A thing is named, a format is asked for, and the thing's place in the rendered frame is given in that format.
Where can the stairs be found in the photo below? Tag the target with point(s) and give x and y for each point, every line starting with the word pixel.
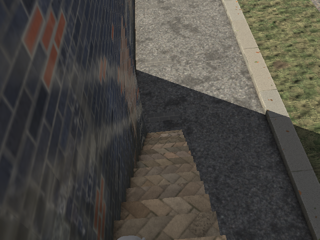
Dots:
pixel 166 199

